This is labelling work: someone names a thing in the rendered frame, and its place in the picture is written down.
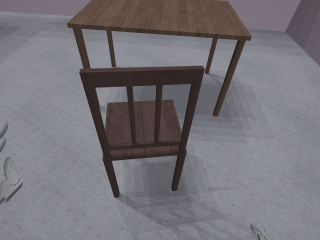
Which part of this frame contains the chair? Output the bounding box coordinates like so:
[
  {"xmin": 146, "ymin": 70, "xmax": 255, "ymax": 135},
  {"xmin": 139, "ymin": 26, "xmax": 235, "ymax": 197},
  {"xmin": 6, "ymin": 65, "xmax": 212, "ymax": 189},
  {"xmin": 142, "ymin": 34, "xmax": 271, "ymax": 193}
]
[{"xmin": 79, "ymin": 65, "xmax": 205, "ymax": 198}]

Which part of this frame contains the robot right hand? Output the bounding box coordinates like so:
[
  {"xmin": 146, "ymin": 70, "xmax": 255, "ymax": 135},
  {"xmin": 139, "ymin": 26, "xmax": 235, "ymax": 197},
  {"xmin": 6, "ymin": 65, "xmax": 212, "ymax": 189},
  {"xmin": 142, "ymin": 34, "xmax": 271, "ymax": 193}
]
[{"xmin": 250, "ymin": 223, "xmax": 272, "ymax": 240}]

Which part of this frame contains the table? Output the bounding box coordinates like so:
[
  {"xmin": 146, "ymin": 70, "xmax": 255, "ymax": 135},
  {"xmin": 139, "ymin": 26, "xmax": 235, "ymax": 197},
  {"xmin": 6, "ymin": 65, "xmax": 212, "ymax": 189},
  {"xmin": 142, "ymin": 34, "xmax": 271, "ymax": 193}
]
[{"xmin": 67, "ymin": 0, "xmax": 252, "ymax": 117}]

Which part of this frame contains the robot left hand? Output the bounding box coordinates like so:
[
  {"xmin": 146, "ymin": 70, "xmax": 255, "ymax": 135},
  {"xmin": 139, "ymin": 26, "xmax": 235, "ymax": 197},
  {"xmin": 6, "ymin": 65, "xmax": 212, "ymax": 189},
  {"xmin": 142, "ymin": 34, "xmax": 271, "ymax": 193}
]
[{"xmin": 0, "ymin": 121, "xmax": 23, "ymax": 204}]

